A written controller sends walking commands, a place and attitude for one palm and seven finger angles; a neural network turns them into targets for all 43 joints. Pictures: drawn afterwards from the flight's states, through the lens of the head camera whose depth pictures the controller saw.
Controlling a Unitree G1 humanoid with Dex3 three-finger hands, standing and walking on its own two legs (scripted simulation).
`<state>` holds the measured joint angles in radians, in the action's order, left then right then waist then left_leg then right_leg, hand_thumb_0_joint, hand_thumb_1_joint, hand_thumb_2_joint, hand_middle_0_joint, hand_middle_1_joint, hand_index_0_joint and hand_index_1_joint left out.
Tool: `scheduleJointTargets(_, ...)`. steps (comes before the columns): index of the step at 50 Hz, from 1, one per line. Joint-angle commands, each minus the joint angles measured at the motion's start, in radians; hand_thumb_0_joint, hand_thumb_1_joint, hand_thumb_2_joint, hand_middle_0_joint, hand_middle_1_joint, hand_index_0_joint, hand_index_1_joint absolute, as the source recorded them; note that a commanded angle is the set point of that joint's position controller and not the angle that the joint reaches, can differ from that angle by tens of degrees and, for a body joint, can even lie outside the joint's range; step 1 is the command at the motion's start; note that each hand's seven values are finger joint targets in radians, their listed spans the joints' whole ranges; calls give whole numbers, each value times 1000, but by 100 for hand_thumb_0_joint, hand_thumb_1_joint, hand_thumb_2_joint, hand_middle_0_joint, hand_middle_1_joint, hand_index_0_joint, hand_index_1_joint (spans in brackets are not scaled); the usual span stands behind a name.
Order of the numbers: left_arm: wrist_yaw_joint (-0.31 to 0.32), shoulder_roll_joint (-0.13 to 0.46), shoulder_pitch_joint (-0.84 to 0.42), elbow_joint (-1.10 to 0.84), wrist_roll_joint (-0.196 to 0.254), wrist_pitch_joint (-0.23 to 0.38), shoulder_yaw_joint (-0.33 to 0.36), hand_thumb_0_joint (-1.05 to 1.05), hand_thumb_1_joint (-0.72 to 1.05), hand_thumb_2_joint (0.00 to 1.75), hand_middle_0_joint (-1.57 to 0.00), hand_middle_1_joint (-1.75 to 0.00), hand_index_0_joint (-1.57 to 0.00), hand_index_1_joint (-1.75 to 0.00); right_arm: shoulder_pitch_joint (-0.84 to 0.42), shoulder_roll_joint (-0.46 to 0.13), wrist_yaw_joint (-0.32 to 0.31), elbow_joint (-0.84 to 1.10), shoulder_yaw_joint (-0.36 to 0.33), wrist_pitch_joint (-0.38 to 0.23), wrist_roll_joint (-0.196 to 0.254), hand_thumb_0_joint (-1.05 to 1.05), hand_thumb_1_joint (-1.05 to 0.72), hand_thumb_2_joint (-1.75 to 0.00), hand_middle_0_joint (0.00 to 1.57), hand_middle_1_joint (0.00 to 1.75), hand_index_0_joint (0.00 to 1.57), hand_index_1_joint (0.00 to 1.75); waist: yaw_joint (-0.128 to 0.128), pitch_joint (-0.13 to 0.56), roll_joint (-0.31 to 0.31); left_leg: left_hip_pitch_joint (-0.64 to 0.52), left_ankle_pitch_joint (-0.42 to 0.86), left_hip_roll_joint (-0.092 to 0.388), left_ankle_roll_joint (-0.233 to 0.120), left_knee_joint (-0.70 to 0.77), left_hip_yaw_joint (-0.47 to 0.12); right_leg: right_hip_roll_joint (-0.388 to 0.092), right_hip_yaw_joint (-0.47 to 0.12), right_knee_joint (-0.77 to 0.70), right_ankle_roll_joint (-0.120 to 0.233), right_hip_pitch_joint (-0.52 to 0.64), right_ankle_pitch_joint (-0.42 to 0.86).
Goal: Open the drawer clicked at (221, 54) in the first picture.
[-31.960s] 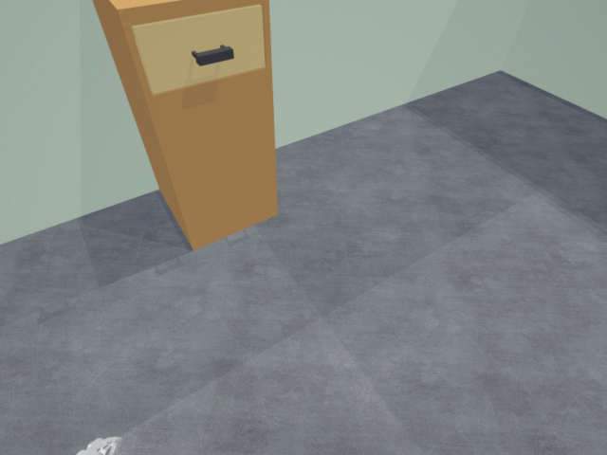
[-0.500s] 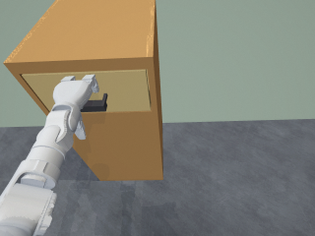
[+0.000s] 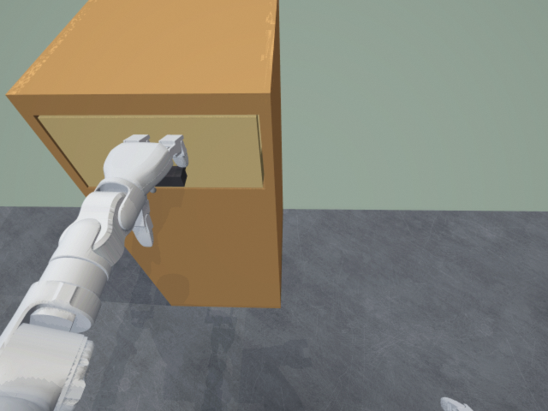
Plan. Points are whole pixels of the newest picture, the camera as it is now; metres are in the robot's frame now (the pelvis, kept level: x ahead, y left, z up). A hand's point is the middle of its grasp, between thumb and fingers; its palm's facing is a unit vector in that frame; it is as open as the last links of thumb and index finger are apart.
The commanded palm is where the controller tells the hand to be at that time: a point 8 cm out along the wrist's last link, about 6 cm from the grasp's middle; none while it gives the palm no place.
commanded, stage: re-aim the fingers above the handle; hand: left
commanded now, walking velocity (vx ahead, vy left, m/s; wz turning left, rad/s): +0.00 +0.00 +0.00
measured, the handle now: (157, 167) +0.51 +0.24 +0.04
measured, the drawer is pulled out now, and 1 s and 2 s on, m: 0.00 0.00 0.00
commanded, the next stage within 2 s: lower the fingers behind the handle in 0.30 s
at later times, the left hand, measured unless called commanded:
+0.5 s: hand (151, 184) +0.43 +0.22 +0.08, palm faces -0.06 -0.02 -1.00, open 13.8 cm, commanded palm +0.42 +0.24 +0.14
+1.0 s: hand (161, 182) +0.45 +0.21 +0.06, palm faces +0.01 -0.03 -1.00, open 13.8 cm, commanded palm +0.42 +0.23 +0.11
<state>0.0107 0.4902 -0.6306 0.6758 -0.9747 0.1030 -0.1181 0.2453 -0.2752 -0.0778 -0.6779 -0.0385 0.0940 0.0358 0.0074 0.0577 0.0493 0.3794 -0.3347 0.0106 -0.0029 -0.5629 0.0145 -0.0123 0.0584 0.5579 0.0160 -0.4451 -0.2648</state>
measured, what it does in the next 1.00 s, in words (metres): stands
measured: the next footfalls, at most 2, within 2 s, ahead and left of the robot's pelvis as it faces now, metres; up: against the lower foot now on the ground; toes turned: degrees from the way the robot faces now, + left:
none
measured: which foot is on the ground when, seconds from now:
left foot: down 0.00-1.00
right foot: down 0.00-1.00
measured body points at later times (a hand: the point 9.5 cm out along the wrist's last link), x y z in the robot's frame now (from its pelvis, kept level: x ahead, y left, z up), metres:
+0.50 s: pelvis -0.01 +0.01 +0.00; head +0.05 -0.01 +0.45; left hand +0.42 +0.22 +0.14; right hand +0.07 -0.27 -0.13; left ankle -0.04 +0.12 -0.73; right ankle +0.00 -0.11 -0.73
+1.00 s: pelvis +0.00 +0.00 -0.01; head +0.06 -0.02 +0.44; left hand +0.44 +0.21 +0.11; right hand +0.06 -0.26 -0.14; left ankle -0.04 +0.12 -0.73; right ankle +0.00 -0.11 -0.73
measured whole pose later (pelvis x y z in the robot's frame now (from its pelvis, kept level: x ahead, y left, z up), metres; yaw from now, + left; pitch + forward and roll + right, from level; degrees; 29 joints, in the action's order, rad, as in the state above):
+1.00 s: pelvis +0.00 +0.00 -0.01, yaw -3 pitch +12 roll +0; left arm 0.23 0.46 -0.64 0.81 -1.07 0.10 0.00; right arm 0.30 -0.25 -0.04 -0.69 -0.05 0.08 0.02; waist 0.04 0.10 0.05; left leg 0.47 -0.36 0.02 -0.01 -0.61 0.06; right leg 0.00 0.01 0.61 0.01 -0.56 -0.27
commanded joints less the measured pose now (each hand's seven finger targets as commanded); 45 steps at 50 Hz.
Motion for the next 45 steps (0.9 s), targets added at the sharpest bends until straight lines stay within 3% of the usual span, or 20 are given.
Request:
scheduleJointTargets(1, 174, 403, -599, -249, -31, 74, 278, 0, -50, 30, -30, -120, -30, -120, 47, -101, -6, 76, -44, -43, -17, 0, -90, -90, 20, 30, 20, 30, 2, 432, 85, -98, 438, -53, -21, 3, 6, 29, -51, 8, 26, 198, 370)
scheduleJointTargets(2, 209, 461, -595, -225, -43, 62, 325, 0, -50, 30, -30, -120, -30, -120, 48, -104, -2, 73, -42, -43, -20, 0, -90, -90, 20, 30, 20, 30, -13, 457, 95, -73, 444, -55, -14, 1, 8, 30, -51, 16, 26, 223, 376)
scheduleJointTargets(6, 283, 405, -471, -87, -52, -54, 303, 0, -50, 30, -30, -120, -30, -120, 19, -98, 24, 64, -37, -48, -16, 0, -90, -90, 20, 30, 20, 30, -41, 462, 42, -24, 471, -45, -2, 15, 41, 25, -47, 27, 17, 283, 453)
scheduleJointTargets(7, 270, 402, -411, -18, -51, -95, 302, 0, -50, 30, -30, -120, -30, -120, 14, -106, 28, 68, -36, -42, -13, 0, -90, -90, 20, 30, 20, 30, -44, 468, -25, -4, 470, -44, -5, 22, 46, 26, -45, 22, 14, 318, 466)
scheduleJointTargets(10, 170, 291, -329, 91, -43, -199, 157, 0, -50, 30, -30, -120, -30, -120, 2, -137, 31, 87, -32, -23, 7, 0, -90, -90, 20, 30, 20, 30, -14, 374, -108, 27, 372, -32, -16, 61, 66, 24, -34, -19, 2, 288, 403)
scheduleJointTargets(12, 111, 340, -339, 61, -25, -199, 185, 0, -50, 30, -30, -120, -30, -120, -13, -149, 19, 105, -28, -7, 19, 0, -90, -90, 20, 30, 20, 30, -16, 334, -168, 31, 325, -35, -28, 84, 63, 24, -40, -51, 0, 298, 352)
scheduleJointTargets(13, 86, 347, -380, 46, -20, -192, 170, 0, -50, 30, -30, -120, -30, -120, -18, -152, 10, 112, -23, -5, 20, 0, -90, -90, 20, 30, 20, 30, -1, 318, -157, 26, 286, -38, -35, 89, 63, 18, -46, -59, -6, 288, 323)
scheduleJointTargets(15, 40, 287, -427, -10, -7, -141, 124, 0, -50, 30, -30, -120, -30, -120, 0, -146, -4, 124, -26, -10, 19, 0, -90, -90, 20, 30, 20, 30, 24, 307, -165, 2, 270, -40, -48, 83, 48, 18, -44, -67, -6, 261, 304)
scheduleJointTargets(19, 30, 242, -525, -230, -1, 25, 102, 0, -50, 30, -30, -120, -30, -120, 35, -122, -18, 124, -47, -31, -5, 0, -90, -90, 20, 30, 20, 30, 41, 367, -23, -122, 324, -41, -48, 47, 22, 29, -53, -52, 9, 186, 293)
scheduleJointTargets(22, 97, 302, -572, -235, -20, 93, 176, 0, -50, 30, -30, -120, -30, -120, 71, -119, -15, 89, -56, -40, -13, 0, -90, -90, 20, 30, 20, 30, 39, 368, 42, -135, 378, -38, -30, 18, 3, 38, -46, -28, 21, 119, 278)
scheduleJointTargets(24, 165, 310, -562, -166, -32, 88, 208, 0, -50, 30, -30, -120, -30, -120, 79, -114, -1, 73, -52, -47, -11, 0, -90, -90, 20, 30, 20, 30, 32, 332, 37, -82, 354, -39, -19, 15, -4, 40, -36, -9, 25, 90, 254)
scheduleJointTargets(27, 263, 339, -531, -94, -64, 31, 256, 0, -50, 30, -30, -120, -30, -120, 75, -114, 21, 59, -51, -52, -17, 0, -90, -90, 20, 30, 20, 30, 0, 386, 53, -44, 388, -39, -6, 14, 3, 41, -30, 16, 30, 113, 270)
scheduleJointTargets(29, 297, 255, -515, -33, -78, -36, 185, 0, -50, 30, -30, -120, -30, -120, 66, -110, 39, 59, -51, -53, -15, 0, -90, -90, 20, 30, 20, 30, 8, 380, 57, -35, 382, -33, 0, 14, 12, 41, -23, 23, 28, 95, 268)
scheduleJointTargets(33, 270, 174, -498, 52, -84, -149, 95, 0, -50, 30, -30, -120, -30, -120, 69, -128, 49, 68, -56, -43, -8, 0, -90, -90, 20, 30, 20, 30, 27, 425, -14, -51, 393, -23, -11, 16, 23, 41, -23, 13, 20, 119, 291)
scheduleJointTargets(35, 230, 152, -539, 43, -71, -165, 61, 0, -50, 30, -30, -120, -30, -120, 66, -133, 41, 73, -57, -36, -6, 0, -90, -90, 20, 30, 20, 30, 49, 422, -50, -57, 357, -26, -24, 18, 26, 40, -28, -4, 14, 126, 285)
scheduleJointTargets(38, 175, 169, -559, 21, -50, -127, 67, 0, -50, 30, -30, -120, -30, -120, 65, -137, 18, 83, -53, -34, -8, 0, -90, -90, 20, 30, 20, 30, 62, 395, -86, -50, 321, -32, -39, 21, 19, 36, -37, -18, 9, 137, 276)
scheduleJointTargets(39, 169, 230, -547, -2, -53, -100, 122, 0, -50, 30, -30, -120, -30, -120, 69, -137, 10, 83, -53, -33, -10, 0, -90, -90, 20, 30, 20, 30, 48, 404, -80, -50, 327, -33, -40, 18, 18, 35, -40, -12, 11, 153, 290)
scheduleJointTargets(41, 169, 241, -530, -72, -62, -42, 142, 0, -50, 30, -30, -120, -30, -120, 78, -123, 4, 93, -53, -36, -20, 0, -90, -90, 20, 30, 20, 30, 29, 443, -32, -71, 388, -35, -39, 8, 17, 35, -42, 6, 16, 169, 334)
scheduleJointTargets(42, 179, 287, -510, -88, -70, -17, 186, 0, -50, 30, -30, -120, -30, -120, 77, -126, 3, 94, -54, -34, -23, 0, -90, -90, 20, 30, 20, 30, 17, 455, -17, -64, 412, -36, -36, 2, 16, 36, -46, 11, 18, 182, 346)
scheduleJointTargets(45, 233, 307, -415, -36, -83, 4, 243, 0, -50, 30, -30, -120, -30, -120, 83, -116, 15, 83, -50, -36, -24, 0, -90, -90, 20, 30, 20, 30, -2, 379, -20, 3, 420, -35, -27, -6, 22, 38, -42, 31, 19, 158, 365)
